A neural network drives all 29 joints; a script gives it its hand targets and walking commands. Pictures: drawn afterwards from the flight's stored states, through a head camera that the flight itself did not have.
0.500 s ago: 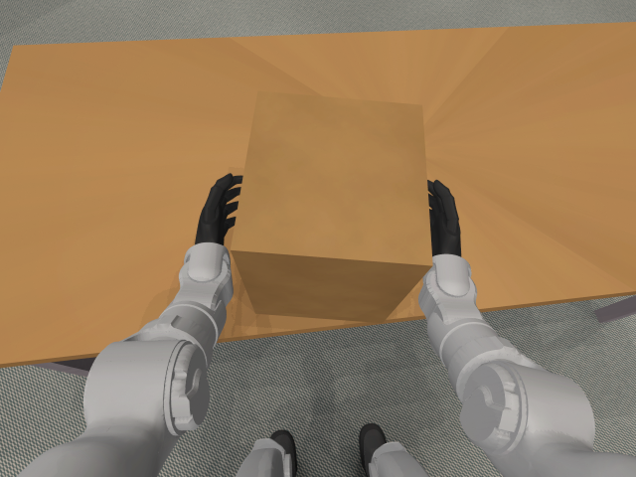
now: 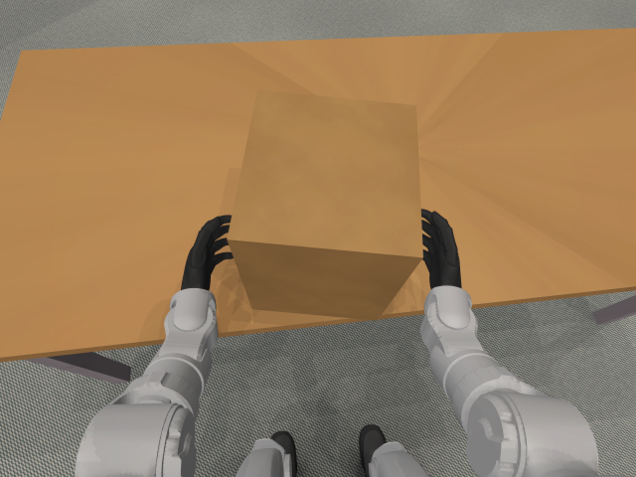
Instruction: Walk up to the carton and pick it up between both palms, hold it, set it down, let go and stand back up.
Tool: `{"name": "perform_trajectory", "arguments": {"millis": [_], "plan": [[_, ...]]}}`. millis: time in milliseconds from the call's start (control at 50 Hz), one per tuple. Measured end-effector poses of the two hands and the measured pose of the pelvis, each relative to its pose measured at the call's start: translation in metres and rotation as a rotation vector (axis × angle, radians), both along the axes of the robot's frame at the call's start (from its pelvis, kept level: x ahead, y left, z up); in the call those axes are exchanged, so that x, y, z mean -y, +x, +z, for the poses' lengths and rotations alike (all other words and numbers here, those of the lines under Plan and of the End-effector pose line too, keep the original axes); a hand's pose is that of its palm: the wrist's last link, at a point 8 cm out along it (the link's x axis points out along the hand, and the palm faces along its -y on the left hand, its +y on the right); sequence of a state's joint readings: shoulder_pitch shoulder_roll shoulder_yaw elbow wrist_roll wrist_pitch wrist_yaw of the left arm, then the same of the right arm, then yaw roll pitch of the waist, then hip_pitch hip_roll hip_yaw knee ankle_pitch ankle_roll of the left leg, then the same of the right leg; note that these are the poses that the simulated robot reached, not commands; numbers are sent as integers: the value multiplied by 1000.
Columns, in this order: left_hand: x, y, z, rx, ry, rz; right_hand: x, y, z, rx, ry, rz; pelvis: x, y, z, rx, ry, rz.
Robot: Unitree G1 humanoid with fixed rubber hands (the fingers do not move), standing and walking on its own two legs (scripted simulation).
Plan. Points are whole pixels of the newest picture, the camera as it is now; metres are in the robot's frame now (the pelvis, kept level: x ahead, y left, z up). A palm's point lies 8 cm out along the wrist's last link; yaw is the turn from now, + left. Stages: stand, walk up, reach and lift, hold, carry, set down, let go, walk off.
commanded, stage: set down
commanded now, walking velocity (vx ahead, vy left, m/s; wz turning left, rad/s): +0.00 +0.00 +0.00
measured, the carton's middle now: (324, 219) +0.47 +0.01 -0.05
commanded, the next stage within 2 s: none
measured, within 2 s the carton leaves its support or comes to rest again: neither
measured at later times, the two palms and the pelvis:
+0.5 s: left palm (186, 337) +0.31 +0.19 -0.06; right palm (460, 336) +0.30 -0.16 -0.05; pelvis -0.01 +0.00 +0.00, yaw +0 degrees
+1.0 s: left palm (143, 385) +0.25 +0.21 -0.02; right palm (497, 370) +0.26 -0.18 -0.02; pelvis +0.00 -0.02 +0.02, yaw +1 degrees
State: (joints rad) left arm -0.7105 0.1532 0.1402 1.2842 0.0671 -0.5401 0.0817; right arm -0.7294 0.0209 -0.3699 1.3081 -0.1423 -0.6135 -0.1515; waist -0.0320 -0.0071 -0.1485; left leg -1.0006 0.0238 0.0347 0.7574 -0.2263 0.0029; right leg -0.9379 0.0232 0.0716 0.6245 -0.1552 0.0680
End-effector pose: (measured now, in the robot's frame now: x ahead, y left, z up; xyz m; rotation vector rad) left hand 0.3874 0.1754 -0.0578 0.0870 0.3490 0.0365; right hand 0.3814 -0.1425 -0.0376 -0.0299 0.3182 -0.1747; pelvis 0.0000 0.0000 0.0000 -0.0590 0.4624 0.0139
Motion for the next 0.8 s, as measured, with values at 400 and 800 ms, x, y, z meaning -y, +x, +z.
{"name": "perform_trajectory", "arguments": {"millis": [400,800], "plan": [[-8,-62,-10,27,-7,-52,13,-66,-18,-4,-8,-31,-2,-8,-1,19,-2,1],[-13,-111,29,78,-25,-21,27,-101,17,36,29,-54,5,-6,11,219,13,11]]}}
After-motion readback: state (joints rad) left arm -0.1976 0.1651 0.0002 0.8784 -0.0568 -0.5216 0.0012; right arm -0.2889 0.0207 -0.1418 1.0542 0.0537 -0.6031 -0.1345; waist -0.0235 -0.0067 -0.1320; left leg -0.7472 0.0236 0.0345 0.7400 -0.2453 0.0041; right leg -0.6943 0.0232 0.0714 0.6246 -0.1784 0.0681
